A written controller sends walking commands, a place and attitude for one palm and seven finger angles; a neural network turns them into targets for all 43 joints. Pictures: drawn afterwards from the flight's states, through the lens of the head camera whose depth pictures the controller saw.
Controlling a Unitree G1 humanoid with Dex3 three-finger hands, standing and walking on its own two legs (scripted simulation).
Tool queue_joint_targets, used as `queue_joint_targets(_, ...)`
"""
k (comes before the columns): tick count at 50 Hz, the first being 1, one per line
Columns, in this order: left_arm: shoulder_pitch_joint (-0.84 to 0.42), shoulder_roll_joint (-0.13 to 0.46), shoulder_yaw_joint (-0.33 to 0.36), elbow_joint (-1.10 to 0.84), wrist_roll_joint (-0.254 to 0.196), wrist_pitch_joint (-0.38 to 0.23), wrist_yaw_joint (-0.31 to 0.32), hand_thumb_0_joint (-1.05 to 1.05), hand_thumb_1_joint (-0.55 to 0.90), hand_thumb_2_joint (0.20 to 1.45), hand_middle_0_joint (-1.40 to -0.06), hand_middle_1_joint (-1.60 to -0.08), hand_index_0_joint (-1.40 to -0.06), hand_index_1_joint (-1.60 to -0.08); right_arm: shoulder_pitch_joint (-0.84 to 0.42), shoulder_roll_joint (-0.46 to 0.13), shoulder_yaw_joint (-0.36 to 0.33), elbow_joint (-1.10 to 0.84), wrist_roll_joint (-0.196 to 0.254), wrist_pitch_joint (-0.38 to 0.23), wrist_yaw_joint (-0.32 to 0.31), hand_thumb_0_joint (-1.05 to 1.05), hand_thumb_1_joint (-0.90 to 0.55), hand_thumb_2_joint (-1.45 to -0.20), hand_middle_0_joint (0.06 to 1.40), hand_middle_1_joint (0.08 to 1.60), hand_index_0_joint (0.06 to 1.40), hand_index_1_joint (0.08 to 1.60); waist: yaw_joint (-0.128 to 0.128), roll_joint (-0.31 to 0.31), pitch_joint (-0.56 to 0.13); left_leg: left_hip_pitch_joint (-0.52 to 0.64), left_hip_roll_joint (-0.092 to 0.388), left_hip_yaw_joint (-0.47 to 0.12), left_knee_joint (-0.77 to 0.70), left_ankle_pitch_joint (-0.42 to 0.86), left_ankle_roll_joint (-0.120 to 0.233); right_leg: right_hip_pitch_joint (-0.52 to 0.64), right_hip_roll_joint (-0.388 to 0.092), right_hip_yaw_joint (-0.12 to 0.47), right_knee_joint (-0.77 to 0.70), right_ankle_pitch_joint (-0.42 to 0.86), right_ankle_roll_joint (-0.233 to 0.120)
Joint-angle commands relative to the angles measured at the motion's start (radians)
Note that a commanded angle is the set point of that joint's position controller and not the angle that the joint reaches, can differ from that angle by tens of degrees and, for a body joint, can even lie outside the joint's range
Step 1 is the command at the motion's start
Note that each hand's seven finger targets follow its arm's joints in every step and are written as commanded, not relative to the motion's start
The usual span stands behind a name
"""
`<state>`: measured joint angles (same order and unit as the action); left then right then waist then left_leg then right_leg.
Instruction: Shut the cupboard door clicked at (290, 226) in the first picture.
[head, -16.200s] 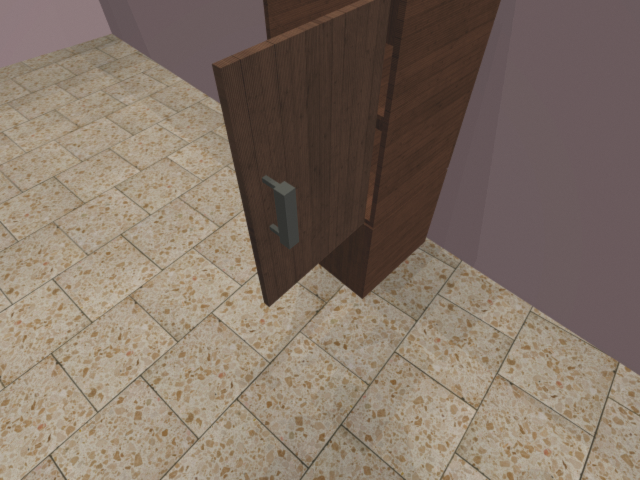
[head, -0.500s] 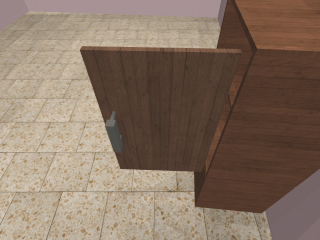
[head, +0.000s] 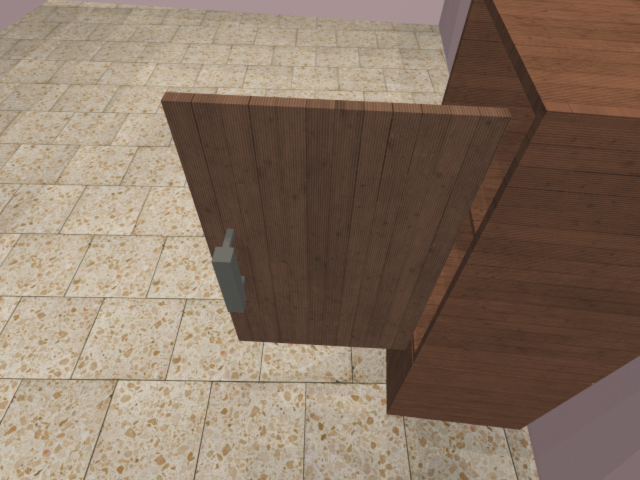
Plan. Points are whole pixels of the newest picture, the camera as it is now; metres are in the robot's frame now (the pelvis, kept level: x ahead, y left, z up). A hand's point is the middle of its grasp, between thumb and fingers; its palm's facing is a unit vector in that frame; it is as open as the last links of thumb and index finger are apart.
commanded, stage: come to a stop and stand still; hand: left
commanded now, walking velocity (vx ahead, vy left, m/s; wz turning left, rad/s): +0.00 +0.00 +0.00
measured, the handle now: (233, 270) +0.41 +0.17 -0.03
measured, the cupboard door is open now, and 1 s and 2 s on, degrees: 93 93 93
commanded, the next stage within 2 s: look again from close up in 0.08 s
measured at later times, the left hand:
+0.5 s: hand out of the picture +0.01 +0.17 -0.18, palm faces +0.02 -0.98 -0.19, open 7.4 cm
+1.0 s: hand (201, 411) +0.20 +0.16 -0.02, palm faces +0.15 -0.99 -0.03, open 6.9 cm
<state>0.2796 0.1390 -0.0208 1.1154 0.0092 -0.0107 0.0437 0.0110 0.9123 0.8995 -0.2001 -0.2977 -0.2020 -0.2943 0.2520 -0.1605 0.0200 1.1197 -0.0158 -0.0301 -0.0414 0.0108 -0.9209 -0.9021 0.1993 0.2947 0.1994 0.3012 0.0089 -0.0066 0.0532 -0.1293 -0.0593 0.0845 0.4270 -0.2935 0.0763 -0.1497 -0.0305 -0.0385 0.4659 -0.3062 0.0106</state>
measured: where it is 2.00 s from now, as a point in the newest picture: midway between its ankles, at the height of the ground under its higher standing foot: outside the picture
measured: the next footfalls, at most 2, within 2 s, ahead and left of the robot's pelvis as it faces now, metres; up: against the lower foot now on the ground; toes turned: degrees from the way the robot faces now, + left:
none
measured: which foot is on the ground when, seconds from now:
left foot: down 0.00-1.00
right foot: down 0.00-1.00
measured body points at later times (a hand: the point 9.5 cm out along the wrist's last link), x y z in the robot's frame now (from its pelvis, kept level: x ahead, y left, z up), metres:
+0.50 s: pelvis +0.01 +0.00 +0.00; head +0.04 +0.00 +0.45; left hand +0.01 +0.22 -0.16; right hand +0.01 -0.22 -0.16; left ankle -0.04 +0.07 -0.74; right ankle -0.04 -0.12 -0.74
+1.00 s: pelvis -0.03 -0.03 -0.04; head +0.00 -0.03 +0.41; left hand +0.18 +0.21 -0.01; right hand +0.12 -0.28 -0.14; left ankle -0.04 +0.07 -0.74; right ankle -0.01 -0.11 -0.74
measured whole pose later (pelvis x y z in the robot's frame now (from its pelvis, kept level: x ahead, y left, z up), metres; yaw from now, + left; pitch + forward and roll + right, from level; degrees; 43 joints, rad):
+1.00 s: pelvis -0.03 -0.03 -0.04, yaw +3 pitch +9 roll +2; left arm 0.29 0.17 0.13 0.24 -0.22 -0.43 -0.13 0.02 0.93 0.90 -0.28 -0.39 -0.28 -0.38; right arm 0.26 -0.26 -0.04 0.74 -0.01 -0.31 0.00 0.02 -0.91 -0.90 0.20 0.30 0.20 0.30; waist -0.04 -0.01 -0.12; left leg -0.57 -0.08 0.02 0.85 -0.43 0.03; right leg -0.62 -0.01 -0.04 0.89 -0.42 -0.05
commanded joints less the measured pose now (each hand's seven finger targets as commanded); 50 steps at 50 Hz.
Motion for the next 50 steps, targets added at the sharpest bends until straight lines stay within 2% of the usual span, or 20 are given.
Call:
queue_joint_targets(1,0.071,0.105,0.022,-0.019,0.004,-0.005,0.005,0.0,0.9,0.9,-0.2,-0.3,-0.2,-0.3,0.079,-0.093,-0.01,-0.017,0.005,-0.011,-0.003,0.0,-0.9,-0.9,0.2,0.3,0.2,0.3,-0.005,0.012,0.004,0.006,0.16,-0.139,-0.067,0.414,-0.019,-0.011,-0.078,0.069,-0.036,0.258,-0.047)
queue_joint_targets(7,0.067,0.113,0.024,-0.025,0.003,-0.006,0.005,0.0,0.9,0.9,-0.2,-0.3,-0.2,-0.3,0.075,-0.095,-0.011,-0.015,0.005,-0.01,-0.002,0.0,-0.9,-0.9,0.2,0.3,0.2,0.3,-0.004,0.002,-0.016,0.02,0.158,-0.136,-0.067,0.41,-0.02,0.006,-0.086,0.073,-0.043,0.292,-0.05)
queue_joint_targets(10,0.062,0.112,0.025,-0.028,0.002,-0.004,0.004,0.0,0.9,0.9,-0.2,-0.3,-0.2,-0.3,0.075,-0.091,-0.011,-0.011,0.005,-0.01,-0.002,0.0,-0.9,-0.9,0.2,0.3,0.2,0.3,-0.001,0.005,0.004,0.014,0.16,-0.139,-0.076,0.412,-0.018,0.005,-0.083,0.067,-0.048,0.271,-0.047)
queue_joint_targets(19,0.067,0.114,0.026,-0.029,0.001,-0.005,0.004,0.0,0.9,0.9,-0.2,-0.3,-0.2,-0.3,0.081,-0.092,-0.011,-0.005,0.005,-0.01,-0.001,0.0,-0.9,-0.9,0.2,0.3,0.2,0.3,-0.001,0.007,-0.018,0.032,0.158,-0.136,-0.079,0.404,-0.021,0.015,-0.091,0.068,-0.054,0.282,-0.048)
queue_joint_targets(30,0.076,0.102,0.025,-0.023,0.002,-0.002,0.004,0.0,0.9,0.9,-0.2,-0.3,-0.2,-0.3,0.089,-0.079,-0.01,0.0,0.007,-0.01,-0.004,0.0,-0.9,-0.9,0.2,0.3,0.2,0.3,0.0,0.005,0.009,0.027,0.16,-0.14,-0.091,0.397,-0.017,0.009,-0.085,0.068,-0.067,0.252,-0.045)
queue_joint_targets(36,0.091,0.098,0.025,-0.018,0.002,-0.006,0.005,0.0,0.9,0.9,-0.2,-0.3,-0.2,-0.3,0.093,-0.078,-0.009,0.003,0.008,-0.012,-0.005,0.0,-0.9,-0.9,0.2,0.3,0.2,0.3,0.0,-0.004,-0.006,0.036,0.158,-0.138,-0.084,0.409,-0.019,0.018,-0.092,0.071,-0.068,0.293,-0.049)
queue_joint_targets(37,0.129,0.119,0.022,0.003,0.015,-0.038,0.04,0.0,0.9,0.9,-0.2,-0.3,-0.2,-0.3,0.021,-0.128,-0.023,-0.065,0.023,-0.015,0.006,0.0,-0.9,-0.9,0.2,0.3,0.2,0.3,0.011,-0.036,-0.024,-0.022,0.184,-0.127,0.115,0.686,-0.052,-0.016,-0.109,0.081,-0.04,0.61,-0.018)
queue_joint_targets(38,-0.744,0.651,0.383,-1.638,-0.097,-0.292,0.076,0.0,0.9,0.9,-0.2,-0.3,-0.2,-0.3,0.176,-0.346,-0.067,-0.33,0.042,-0.212,-0.077,0.0,-0.9,-0.9,0.2,0.3,0.2,0.3,-0.186,0.109,-0.432,0.313,0.143,-0.173,0.105,0.817,-0.071,-0.105,0.032,-0.057,0.238,0.514,-0.004)
queue_joint_targets(39,-0.035,0.21,0.019,-1.33,-0.113,-0.229,0.095,0.0,0.9,0.9,-0.218,-0.32,-0.218,-0.32,0.095,-0.221,0.005,-0.321,0.088,-0.314,-0.1,0.0,-0.9,-0.9,0.2,0.3,0.2,0.3,-0.088,0.441,-0.503,0.48,0.166,-0.214,0.064,0.882,-0.082,-0.259,0.076,-0.048,0.377,0.043,-0.025)
queue_joint_targets(40,0.174,-0.025,-0.051,-1.265,-0.16,-0.089,0.105,0.0,0.9,0.9,-0.237,-0.34,-0.237,-0.34,0.026,-0.175,-0.022,-0.327,0.06,-0.346,-0.076,0.0,-0.9,-0.9,0.2,0.3,0.2,0.3,-0.052,0.367,-0.387,0.263,0.143,-0.204,-0.017,0.854,-0.127,-0.25,0.064,-0.054,0.415,-0.078,-0.031)
queue_joint_targets(41,0.115,-0.032,-0.08,-1.142,-0.147,-0.065,0.1,0.0,0.9,0.9,-0.255,-0.36,-0.255,-0.36,0.042,-0.168,-0.039,-0.309,0.057,-0.365,-0.041,0.0,-0.9,-0.9,0.2,0.3,0.2,0.3,-0.058,0.158,-0.192,0.072,0.147,-0.175,-0.018,0.746,-0.107,-0.311,0.033,-0.036,0.351,-0.062,-0.023)
queue_joint_targets(42,0.036,-0.033,-0.065,-1.136,-0.157,-0.093,0.075,0.0,0.9,0.9,-0.273,-0.38,-0.273,-0.38,0.038,-0.197,-0.072,-0.352,0.048,-0.365,-0.012,0.0,-0.9,-0.9,0.2,0.3,0.2,0.3,-0.078,0.074,-0.063,-0.041,0.132,-0.181,0.063,0.603,-0.107,-0.345,0.019,-0.04,0.241,-0.016,-0.026)
queue_joint_targets(43,-0.009,0.027,0.005,-1.083,-0.147,-0.147,0.051,0.0,0.9,0.9,-0.292,-0.4,-0.292,-0.4,0.03,-0.224,-0.086,-0.393,0.03,-0.363,0.003,0.0,-0.9,-0.9,0.2,0.3,0.2,0.3,-0.091,-0.031,-0.04,-0.155,0.108,-0.194,0.147,0.438,-0.114,-0.364,0.016,-0.054,0.181,0.038,-0.035)
queue_joint_targets(44,0.062,0.032,0.05,-0.983,-0.152,-0.209,0.012,0.0,0.9,0.9,-0.31,-0.42,-0.31,-0.42,0.004,-0.226,-0.088,-0.434,0.016,-0.361,0.016,0.0,-0.9,-0.9,0.2,0.3,0.2,0.3,-0.073,-0.144,-0.027,-0.289,0.071,-0.179,0.227,0.241,-0.111,-0.392,0.009,-0.051,0.148,0.069,-0.041)
queue_joint_targets(45,0.171,0.065,0.116,-0.89,-0.169,-0.279,-0.04,0.0,0.9,0.9,-0.328,-0.44,-0.328,-0.44,-0.013,-0.223,-0.091,-0.471,0.015,-0.359,0.031,0.0,-0.9,-0.9,0.2,0.3,0.2,0.3,-0.038,-0.145,-0.052,-0.38,0.036,-0.158,0.277,0.144,-0.113,-0.396,-0.006,-0.027,0.164,0.026,-0.054)
queue_joint_targets(46,0.263,0.038,0.133,-0.826,-0.203,-0.358,-0.106,0.0,0.9,0.9,-0.347,-0.46,-0.347,-0.46,-0.039,-0.217,-0.093,-0.506,0.017,-0.352,0.038,0.0,-0.9,-0.9,0.2,0.3,0.2,0.3,-0.009,-0.276,-0.083,-0.465,0.027,-0.143,0.35,0.123,-0.095,-0.417,-0.01,0.006,0.221,0.09,-0.045)
queue_joint_targets(47,0.311,0.027,0.158,-0.823,-0.23,-0.442,-0.185,0.0,0.9,0.9,-0.365,-0.48,-0.365,-0.48,-0.048,-0.223,-0.098,-0.538,0.01,-0.343,0.045,0.0,-0.9,-0.9,0.2,0.3,0.2,0.3,0.01,-0.311,-0.15,-0.529,0.013,-0.126,0.414,0.147,-0.092,-0.411,-0.013,0.018,0.309,0.266,-0.036)
queue_joint_targets(48,0.332,0.057,0.211,-0.807,-0.259,-0.525,-0.264,0.0,0.9,0.9,-0.383,-0.5,-0.383,-0.5,-0.057,-0.216,-0.109,-0.558,0.012,-0.331,0.047,0.0,-0.9,-0.9,0.2,0.3,0.2,0.3,0.031,-0.394,-0.227,-0.631,-0.003,-0.108,0.478,0.101,-0.1,-0.39,-0.025,0.068,0.368,0.281,-0.021)
queue_joint_targets(49,0.327,0.065,0.215,-0.822,-0.28,-0.605,-0.347,0.0,0.9,0.9,-0.402,-0.52,-0.402,-0.52,-0.075,-0.214,-0.113,-0.591,0.014,-0.326,0.051,0.0,-0.9,-0.9,0.2,0.3,0.2,0.3,0.04,-0.351,-0.252,-0.713,-0.011,-0.1,0.52,0.039,-0.105,-0.397,-0.035,0.115,0.405,0.23,-0.017)
queue_joint_targets(50,0.303,0.129,0.257,-0.824,-0.293,-0.663,-0.428,0.0,0.9,0.9,-0.42,-0.54,-0.42,-0.54,-0.083,-0.215,-0.116,-0.62,0.024,-0.316,0.062,0.0,-0.9,-0.9,0.2,0.3,0.2,0.3,0.046,-0.212,-0.267,-0.759,-0.015,-0.096,0.571,0.006,-0.108,-0.41,-0.052,0.167,0.437,0.197,-0.032)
